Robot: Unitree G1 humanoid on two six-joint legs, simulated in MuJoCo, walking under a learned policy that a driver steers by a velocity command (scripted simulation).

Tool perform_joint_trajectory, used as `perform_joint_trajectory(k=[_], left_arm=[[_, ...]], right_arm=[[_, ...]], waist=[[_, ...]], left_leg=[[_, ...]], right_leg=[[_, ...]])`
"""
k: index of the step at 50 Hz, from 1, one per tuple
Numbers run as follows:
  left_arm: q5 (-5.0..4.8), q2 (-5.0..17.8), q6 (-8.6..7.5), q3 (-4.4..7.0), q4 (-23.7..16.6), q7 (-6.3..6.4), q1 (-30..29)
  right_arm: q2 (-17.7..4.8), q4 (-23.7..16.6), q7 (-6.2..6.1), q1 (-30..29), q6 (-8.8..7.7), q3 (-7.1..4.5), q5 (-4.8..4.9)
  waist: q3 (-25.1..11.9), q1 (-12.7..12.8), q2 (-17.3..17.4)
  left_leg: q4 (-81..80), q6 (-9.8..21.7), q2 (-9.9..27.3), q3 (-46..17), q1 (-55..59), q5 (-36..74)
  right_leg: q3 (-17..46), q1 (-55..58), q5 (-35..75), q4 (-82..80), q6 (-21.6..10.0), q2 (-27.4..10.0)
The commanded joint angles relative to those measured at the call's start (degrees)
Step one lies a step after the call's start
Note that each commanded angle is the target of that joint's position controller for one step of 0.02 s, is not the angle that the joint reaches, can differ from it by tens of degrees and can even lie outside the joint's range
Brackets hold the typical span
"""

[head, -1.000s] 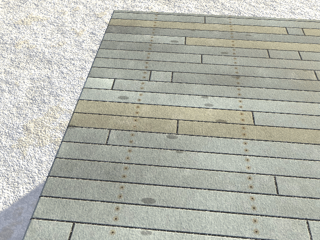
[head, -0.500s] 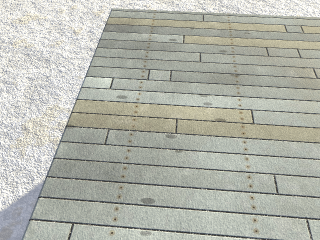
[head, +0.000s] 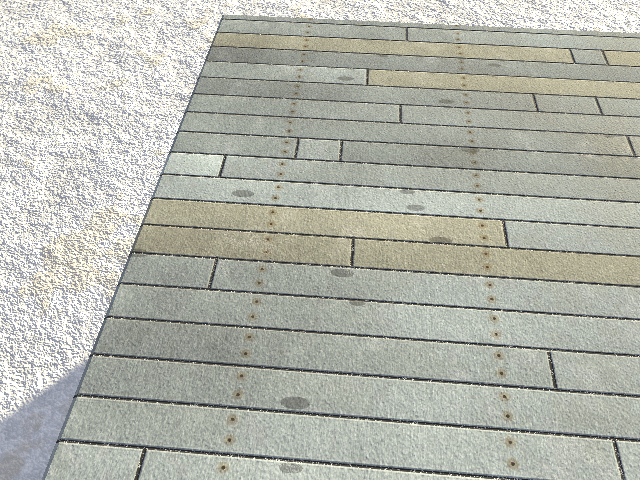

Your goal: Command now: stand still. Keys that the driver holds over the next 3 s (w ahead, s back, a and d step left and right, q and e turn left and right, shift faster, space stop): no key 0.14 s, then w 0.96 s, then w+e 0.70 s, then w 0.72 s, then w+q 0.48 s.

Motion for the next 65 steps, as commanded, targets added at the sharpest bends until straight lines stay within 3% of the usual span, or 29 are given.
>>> perform_joint_trajectory(k=[1,7,11,14,15,16,18,20,21,22,23,24,26,31,36,38,40,42,43,44,45,46,48,50,53,54,57,61,65], left_arm=[[0.0,4.3,-0.16,0.6,-0.3,0.15,4.0],[0.0,4.0,-0.18,0.64,-0.3,0.18,4.3],[0.45,4.5,0.19,1.17,-1.4,-0.2,3.6],[1.35,2.3,-0.76,0.96,-5.1,-1.28,-1.0],[1.92,1.5,-1.29,0.8,-6.0,-1.6,-0.7],[1.94,2.6,-1.98,1.05,-7.0,-1.82,-1.6],[1.15,3.2,-3.32,1.5,-7.9,-2.42,-0.7],[0.16,2.0,-4.29,1.93,-5.1,-2.62,9.1],[0.23,3.5,-4.68,2.68,-3.1,-2.2,15.4],[0.7,9.8,-4.94,4.36,-2.1,-1.68,22.6],[0.34,12.2,-4.16,5.14,-0.4,-1.93,26.7],[0.69,9.0,-3.93,4.3,-2.5,-1.96,19.9],[0.75,7.2,-4.79,3.52,-5.8,-2.22,12.4],[0.29,4.5,-6.31,1.96,-3.7,-1.62,17.2],[0.51,5.1,-6.54,1.16,-3.6,-1.26,18.2],[0.53,6.2,-6.76,1.27,-3.4,-1.03,18.3],[0.52,7.5,-7.09,1.48,-3.4,-0.9,17.0],[0.65,8.9,-6.97,1.92,-3.6,-0.73,15.3],[0.32,9.4,-6.7,2.1,-3.9,-0.86,14.1],[0.04,7.4,-6.57,1.6,-5.1,-1.29,14.7],[-1.95,1.2,-6.38,0.92,-5.9,-1.96,21.4],[-0.43,7.3,-5.96,2.39,-6.4,-1.95,17.6],[0.52,6.7,-6.18,2.72,-9.4,-2.34,7.9],[1.81,4.1,-4.89,2.69,-9.3,-2.89,8.5],[1.9,3.5,-3.41,2.93,-10.0,-3.39,6.8],[1.88,3.3,-3.02,2.89,-11.0,-3.64,5.0],[1.41,4.5,-2.49,2.96,-13.8,-4.12,-3.5],[0.47,3.4,-2.78,2.23,-16.7,-4.55,-12.2],[0.62,3.6,-3.15,2.0,-18.8,-4.63,-18.0]], right_arm=[[-4.1,-0.2,-0.14,4.9,-0.17,-0.62,0.0],[-3.9,-0.2,-0.16,5.3,-0.22,-0.68,-0.01],[-6.3,-0.6,0.06,6.4,0.35,-1.9,-0.33],[-7.8,-0.5,0.21,11.7,0.49,-3.0,-0.21],[-9.8,-0.4,0.27,11.4,0.38,-3.82,-0.43],[-9.3,-1.1,0.46,10.2,0.03,-3.94,-0.47],[-9.2,-2.2,0.89,7.7,-0.81,-4.19,-0.73],[-8.9,-3.7,1.03,3.8,-1.38,-4.29,0.01],[-7.2,-4.9,1.24,1.8,-2.1,-3.86,-0.13],[-2.5,-7.1,1.93,0.3,-2.94,-2.59,0.32],[-5.4,-8.6,2.43,-0.1,-3.21,-3.33,-1.38],[-6.3,-8.5,2.96,-1.2,-3.26,-3.61,-2.37],[-4.2,-8.4,3.83,-2.3,-4.22,-3.18,-1.59],[-5.0,-9.7,4.66,-5.3,-2.66,-3.99,-1.43],[-3.2,-15.6,4.8,-19.7,-2.29,-2.79,-0.64],[-3.8,-16.6,4.66,-21.5,-2.24,-2.67,-0.36],[-5.7,-16.5,4.03,-18.7,-2.37,-3.31,-0.3],[-8.2,-13.0,3.21,-7.3,-3.03,-4.7,-0.17],[-9.2,-10.2,2.77,1.2,-3.45,-5.49,-0.44],[-13.2,-8.6,2.25,9.3,-3.73,-6.73,-1.9],[-16.8,-9.1,2.64,10.4,-3.29,-7.74,-2.19],[-15.3,-9.7,3.41,4.5,-2.77,-7.49,-0.23],[-8.3,-10.4,3.64,-3.4,-3.72,-5.51,-0.03],[-5.5,-8.7,3.03,-2.4,-4.9,-4.35,-0.48],[-5.7,-6.9,2.78,2.0,-6.17,-3.86,-0.25],[-7.5,-6.8,2.72,2.6,-6.21,-4.11,-0.27],[-7.9,-6.6,2.75,5.7,-6.1,-3.94,-0.31],[-7.3,-5.9,2.36,9.9,-6.39,-3.42,-0.28],[-7.1,-4.7,1.54,13.3,-6.36,-3.11,-0.59]], waist=[[3.0,0.0,0.3],[3.1,0.0,0.3],[4.8,-0.7,3.3],[9.9,-3.6,7.5],[11.2,-3.3,10.8],[12.3,-2.9,9.4],[11.6,-1.0,6.7],[9.6,4.0,4.6],[8.3,6.5,0.4],[4.7,8.9,-13.8],[4.6,8.0,-15.6],[8.6,4.3,-6.2],[9.4,1.3,-0.6],[5.2,0.1,-3.5],[7.3,2.1,-5.5],[7.2,1.9,-6.5],[5.0,-0.4,-6.6],[-1.4,-5.4,-6.3],[-5.4,-9.2,-5.4],[-10.8,-11.3,-1.1],[-18.0,-6.8,12.9],[-14.4,-5.9,4.5],[0.1,-2.7,-1.2],[1.3,0.8,-1.1],[2.7,2.0,0.8],[2.4,2.2,2.5],[4.4,0.5,2.2],[4.9,-2.1,3.1],[5.5,-3.8,2.9]], left_leg=[[-4.4,1.6,6.2,-4.5,-5.4,9.2],[-4.4,1.6,6.2,-4.4,-5.4,9.5],[-6.5,4.6,5.2,-7.2,-7.8,-18.5],[-13.4,9.5,12.6,-18.4,-3.8,-31.8],[-14.8,12.2,17.5,-24.3,-6.1,-34.6],[-15.5,13.0,18.5,-25.5,-8.3,-32.0],[-13.0,11.5,16.2,-20.0,-8.4,-23.5],[-6.7,8.7,11.5,-13.2,-17.5,-18.1],[1.5,6.9,7.9,-8.3,-23.5,-12.7],[21.0,3.8,-0.2,2.6,-31.8,-10.3],[34.1,3.7,-0.9,4.7,-36.9,-16.1],[40.8,4.4,3.1,2.4,-37.7,-11.6],[40.6,4.0,6.2,1.5,-34.8,-1.9],[37.4,1.8,5.5,6.6,-36.3,4.2],[19.8,1.4,3.0,11.0,-32.1,9.6],[14.1,2.7,1.8,12.1,-27.0,10.6],[11.7,4.9,0.0,12.3,-20.5,10.0],[9.6,7.1,-2.4,11.7,-9.5,8.3],[5.4,8.2,-1.5,10.6,0.9,10.4],[3.9,10.6,9.3,-1.2,13.3,0.4],[-4.1,19.4,26.8,-33.8,25.3,-5.6],[-9.4,20.0,25.2,-36.8,19.5,-12.0],[-12.9,15.9,21.1,-21.7,3.1,-6.0],[-14.2,13.0,16.8,-13.1,-4.9,3.2],[-14.6,11.3,13.6,-5.8,-6.3,15.9],[-15.5,11.6,13.7,-4.9,-5.8,14.3],[-17.1,10.2,12.8,-1.3,-2.8,17.8],[-17.0,7.2,12.1,4.4,1.0,25.5],[-14.7,6.3,13.5,8.7,8.7,33.3]], right_leg=[[4.7,2.0,7.0,-2.9,-1.8,-5.5],[4.7,2.0,7.2,-2.8,-1.8,-5.6],[1.7,-2.7,-15.6,2.1,-3.2,-1.0],[-2.8,-16.4,-17.3,13.8,-3.2,1.7],[-4.4,-17.4,-14.1,18.0,-3.3,-0.4],[-3.9,-17.2,-13.0,19.7,-3.3,-2.1],[-4.8,-13.7,-13.8,14.9,-3.7,-2.0],[-6.4,4.4,-8.3,3.7,-4.3,0.8],[-1.2,14.2,-8.6,-0.5,-4.6,-1.4],[20.9,21.7,-23.5,-11.6,-8.2,-14.5],[36.0,19.9,-28.4,-15.8,-12.1,-22.9],[32.7,14.1,-28.9,-15.6,-12.1,-22.2],[21.1,9.0,-13.5,-16.1,-10.3,-17.5],[6.7,14.0,18.1,-14.2,-8.7,-12.2],[1.9,10.0,29.0,-14.6,-8.8,-10.6],[1.2,10.1,33.9,-14.3,-8.7,-11.3],[0.1,12.1,47.0,-9.6,-8.2,-12.5],[-1.2,14.6,57.1,3.9,-7.2,-12.4],[-2.2,11.1,52.0,14.7,-6.6,-11.2],[-3.5,0.8,32.8,30.5,-6.3,-8.7],[-5.3,-17.8,-14.5,55.7,-4.1,3.1],[1.0,-23.7,-13.5,59.8,-5.3,0.7],[1.0,-24.6,-6.1,53.6,-5.8,-4.4],[1.1,-18.5,-5.0,47.8,-4.9,-6.5],[-0.7,-18.6,-3.5,42.3,-3.8,-7.1],[-1.7,-20.4,-1.8,40.0,-3.2,-7.2],[-3.1,-26.5,4.8,33.2,-2.1,-8.1],[-5.1,-25.9,12.0,21.0,-2.5,-5.9],[-8.1,-25.7,11.6,13.3,-4.5,-3.4]])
